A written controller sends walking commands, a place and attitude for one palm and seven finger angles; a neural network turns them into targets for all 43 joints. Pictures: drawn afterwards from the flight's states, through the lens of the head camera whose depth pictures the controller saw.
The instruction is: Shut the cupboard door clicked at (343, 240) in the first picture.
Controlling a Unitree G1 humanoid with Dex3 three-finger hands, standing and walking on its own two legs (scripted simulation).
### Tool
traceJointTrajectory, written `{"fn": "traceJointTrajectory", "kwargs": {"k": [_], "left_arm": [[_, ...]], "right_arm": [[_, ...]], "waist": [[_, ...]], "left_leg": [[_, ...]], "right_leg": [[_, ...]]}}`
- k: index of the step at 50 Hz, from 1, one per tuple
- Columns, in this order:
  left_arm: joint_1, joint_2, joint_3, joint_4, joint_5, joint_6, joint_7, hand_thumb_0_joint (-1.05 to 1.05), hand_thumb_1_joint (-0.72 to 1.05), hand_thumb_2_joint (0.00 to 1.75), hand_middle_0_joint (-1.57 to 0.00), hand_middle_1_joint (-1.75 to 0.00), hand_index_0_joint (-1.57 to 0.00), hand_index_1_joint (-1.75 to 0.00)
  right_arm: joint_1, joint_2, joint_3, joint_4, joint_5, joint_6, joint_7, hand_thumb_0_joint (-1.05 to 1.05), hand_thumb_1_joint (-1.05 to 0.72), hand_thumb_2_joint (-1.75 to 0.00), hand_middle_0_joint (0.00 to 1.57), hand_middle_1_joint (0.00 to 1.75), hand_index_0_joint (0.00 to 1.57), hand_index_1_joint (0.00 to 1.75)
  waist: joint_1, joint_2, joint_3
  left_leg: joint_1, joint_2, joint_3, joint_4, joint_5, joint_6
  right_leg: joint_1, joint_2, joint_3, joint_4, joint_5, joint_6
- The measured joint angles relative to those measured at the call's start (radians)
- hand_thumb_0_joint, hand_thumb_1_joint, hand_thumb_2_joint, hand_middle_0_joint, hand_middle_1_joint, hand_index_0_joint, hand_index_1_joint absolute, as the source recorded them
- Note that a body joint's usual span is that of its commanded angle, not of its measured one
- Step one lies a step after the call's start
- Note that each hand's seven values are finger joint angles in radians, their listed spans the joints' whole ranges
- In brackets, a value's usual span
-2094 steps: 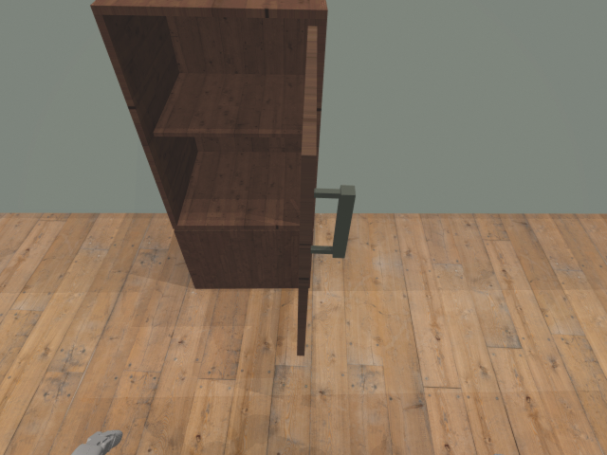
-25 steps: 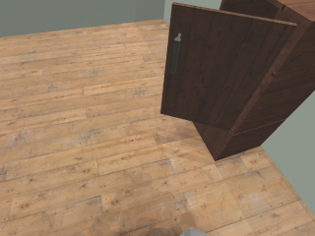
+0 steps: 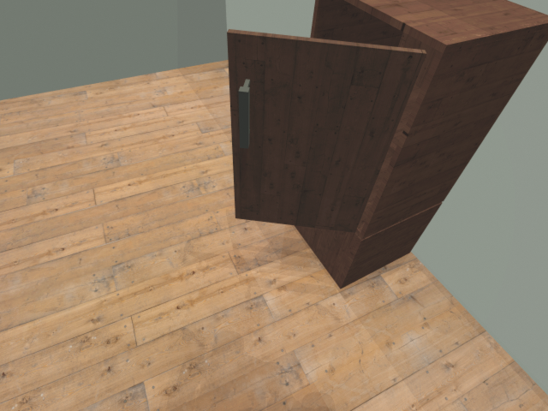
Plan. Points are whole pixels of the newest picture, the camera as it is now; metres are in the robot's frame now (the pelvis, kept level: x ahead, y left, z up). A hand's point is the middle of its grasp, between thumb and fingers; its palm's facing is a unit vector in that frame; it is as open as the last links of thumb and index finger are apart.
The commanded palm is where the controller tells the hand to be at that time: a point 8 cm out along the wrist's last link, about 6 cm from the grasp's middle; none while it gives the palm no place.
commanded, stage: take the last steps up to it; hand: left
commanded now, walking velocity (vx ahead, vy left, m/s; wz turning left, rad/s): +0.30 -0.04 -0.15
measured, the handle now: (245, 114) +0.73 +0.10 +0.04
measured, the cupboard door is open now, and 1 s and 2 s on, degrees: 55 55 55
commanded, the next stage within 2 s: come to a stop and stand still in 0.62 s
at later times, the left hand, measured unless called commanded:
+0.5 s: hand (203, 378) +0.21 +0.13 -0.18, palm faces -0.13 -0.97 -0.20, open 7.4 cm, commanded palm none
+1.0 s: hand (224, 361) +0.25 +0.10 -0.18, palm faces -0.02 -0.99 -0.14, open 7.3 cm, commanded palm none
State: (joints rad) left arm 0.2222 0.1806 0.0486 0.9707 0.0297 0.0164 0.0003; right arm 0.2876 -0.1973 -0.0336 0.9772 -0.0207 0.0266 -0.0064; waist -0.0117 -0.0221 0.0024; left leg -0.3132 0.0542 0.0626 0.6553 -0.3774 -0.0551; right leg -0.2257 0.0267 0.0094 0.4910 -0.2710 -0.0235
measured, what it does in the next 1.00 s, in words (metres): walks ahead: left foot, then right foot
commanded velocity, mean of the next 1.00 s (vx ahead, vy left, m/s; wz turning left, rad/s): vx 0.07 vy -0.02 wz -0.02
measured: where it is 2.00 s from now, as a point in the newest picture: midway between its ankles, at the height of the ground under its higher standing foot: outside the picture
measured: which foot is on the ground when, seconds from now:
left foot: up 0.00-0.00, down 0.02-0.48, up 0.50-0.80, down 0.82-1.00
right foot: down 0.00-0.02, up 0.04-0.46, down 0.48-1.00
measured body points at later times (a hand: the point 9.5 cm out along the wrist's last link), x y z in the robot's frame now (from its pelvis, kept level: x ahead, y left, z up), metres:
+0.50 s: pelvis +0.12 -0.04 -0.01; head +0.15 -0.06 +0.44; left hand +0.22 +0.18 -0.16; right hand +0.00 -0.24 -0.17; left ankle +0.01 +0.11 -0.72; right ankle +0.17 -0.15 -0.74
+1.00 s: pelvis +0.24 -0.06 +0.00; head +0.27 -0.04 +0.45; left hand +0.25 +0.15 -0.17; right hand +0.31 -0.28 -0.14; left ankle +0.28 +0.04 -0.74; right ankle +0.17 -0.15 -0.73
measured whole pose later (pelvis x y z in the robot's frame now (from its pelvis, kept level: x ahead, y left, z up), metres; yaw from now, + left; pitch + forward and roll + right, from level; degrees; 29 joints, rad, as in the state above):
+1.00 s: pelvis +0.24 -0.06 +0.00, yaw -5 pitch +0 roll +0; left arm 0.27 0.13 0.01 1.10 0.02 0.02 0.04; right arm 0.13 -0.12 0.00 1.02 0.00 0.00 -0.04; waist 0.03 -0.05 0.05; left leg -0.29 0.02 0.10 0.50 -0.22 0.03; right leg -0.13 -0.02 -0.11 0.48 -0.35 -0.01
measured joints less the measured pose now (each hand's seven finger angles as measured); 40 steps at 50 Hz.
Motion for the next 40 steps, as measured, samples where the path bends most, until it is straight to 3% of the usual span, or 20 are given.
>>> {"fn": "traceJointTrajectory", "kwargs": {"k": [1,4,7,11,17,22,24,26,28,30,35,40], "left_arm": [[0.015,0.003,0.003,0.005,-0.003,0.002,-0.002,0.01,0.91,0.9,-0.2,-0.3,-0.2,-0.3],[0.052,0.02,0.016,0.037,-0.003,0.023,-0.008,0.01,0.91,0.9,-0.2,-0.3,-0.2,-0.3],[0.067,0.031,0.026,0.061,0.008,0.034,-0.023,0.01,0.91,0.9,-0.2,-0.3,-0.2,-0.3],[0.058,0.041,0.031,0.057,0.005,0.02,-0.027,0.01,0.91,0.9,-0.2,-0.3,-0.2,-0.3],[0.025,0.032,0.023,0.057,0.002,0.014,-0.024,0.01,0.91,0.9,-0.2,-0.29,-0.19,-0.3],[-0.015,0.008,0.012,0.058,0.0,-0.002,-0.025,0.01,0.91,0.9,-0.2,-0.29,-0.19,-0.3],[-0.026,0.002,0.011,0.053,0.002,-0.03,-0.023,0.01,0.91,0.9,-0.2,-0.29,-0.19,-0.3],[-0.042,-0.02,0.008,0.055,-0.002,-0.057,-0.013,0.01,0.91,0.9,-0.2,-0.29,-0.19,-0.3],[-0.043,-0.035,0.012,0.053,-0.009,-0.068,0.004,0.0,0.92,0.9,-0.2,-0.3,-0.2,-0.3],[-0.037,-0.03,0.014,0.053,-0.011,-0.07,0.018,-0.01,0.94,0.9,-0.2,-0.3,-0.2,-0.3],[0.002,-0.023,0.003,0.082,-0.004,-0.07,0.026,-0.01,0.95,0.9,-0.2,-0.3,-0.2,-0.3],[0.043,-0.037,-0.013,0.122,-0.003,-0.065,0.022,0.0,0.94,0.9,-0.2,-0.3,-0.2,-0.3]], "right_arm": [[0.009,0.002,0.004,-0.004,-0.001,-0.015,-0.001,0.0,-0.91,-0.9,0.2,0.3,0.2,0.3],[0.028,0.023,0.014,-0.009,-0.011,-0.037,-0.007,0.0,-0.91,-0.9,0.2,0.3,0.2,0.3],[0.068,0.038,0.022,-0.008,-0.011,-0.048,-0.014,0.0,-0.91,-0.9,0.2,0.3,0.2,0.3],[0.114,0.057,0.032,0.026,-0.006,-0.062,-0.02,0.0,-0.9,-0.9,0.2,0.3,0.2,0.3],[0.157,0.074,0.024,0.08,-0.007,-0.063,-0.015,0.0,-0.9,-0.9,0.2,0.3,0.2,0.3],[0.176,0.07,0.014,0.116,-0.009,-0.052,-0.011,0.0,-0.9,-0.9,0.2,0.3,0.2,0.3],[0.185,0.069,0.011,0.132,0.0,-0.046,-0.006,0.0,-0.9,-0.9,0.2,0.3,0.2,0.3],[0.156,0.059,0.007,0.147,0.01,-0.029,-0.003,0.0,-0.9,-0.9,0.2,0.3,0.2,0.3],[0.121,0.052,0.0,0.144,0.013,-0.02,-0.003,0.0,-0.91,-0.9,0.2,0.3,0.2,0.3],[0.083,0.048,-0.004,0.13,0.01,-0.021,-0.005,0.0,-0.91,-0.9,0.2,0.3,0.2,0.3],[-0.006,0.037,-0.008,0.072,0.003,-0.029,-0.006,0.0,-0.91,-0.9,0.19,0.3,0.2,0.3],[-0.076,0.031,0.002,0.045,0.007,-0.041,-0.009,0.0,-0.92,-0.9,0.19,0.3,0.2,0.3]], "waist": [[0.001,-0.002,-0.01],[-0.007,-0.027,-0.025],[-0.02,-0.024,-0.032],[-0.011,-0.018,-0.011],[-0.018,-0.006,0.025],[-0.041,0.012,0.049],[-0.036,0.017,0.051],[-0.032,0.042,0.07],[-0.027,0.047,0.077],[-0.02,0.043,0.071],[-0.016,0.037,0.04],[0.009,0.026,0.031]], "left_leg": [[0.036,-0.004,0.0,-0.084,0.035,0.018],[0.062,-0.01,0.033,-0.089,0.071,0.073],[0.126,-0.009,0.05,-0.173,0.084,0.078],[0.202,-0.012,0.065,-0.288,0.123,0.074],[0.278,-0.007,0.093,-0.344,0.105,0.056],[0.308,0.018,0.112,-0.274,0.015,0.016],[0.278,0.038,0.107,-0.155,-0.057,0.012],[0.177,0.043,0.039,0.104,-0.134,0.043],[0.064,0.023,-0.002,0.323,-0.12,0.06],[-0.031,0.017,-0.008,0.419,-0.06,0.062],[-0.146,0.029,0.004,0.304,0.034,0.041],[-0.087,0.018,0.007,0.003,0.115,0.025]], "right_leg": [[-0.013,0.004,0.003,0.034,-0.025,0.002],[-0.102,0.003,0.013,0.279,-0.169,-0.013],[-0.2,-0.009,-0.005,0.504,-0.118,-0.008],[-0.283,-0.04,-0.005,0.581,-0.014,0.012],[-0.288,-0.09,-0.036,0.381,0.029,0.025],[-0.196,-0.081,-0.081,0.149,0.03,0.008],[-0.147,-0.066,-0.087,0.083,0.046,-0.012],[-0.139,-0.048,-0.106,0.123,0.021,-0.024],[-0.098,-0.043,-0.124,0.091,0.018,-0.028],[-0.052,-0.035,-0.136,0.028,0.034,-0.029],[0.034,-0.013,-0.161,-0.096,0.053,-0.037],[0.086,-0.003,-0.16,-0.095,0.007,-0.025]]}}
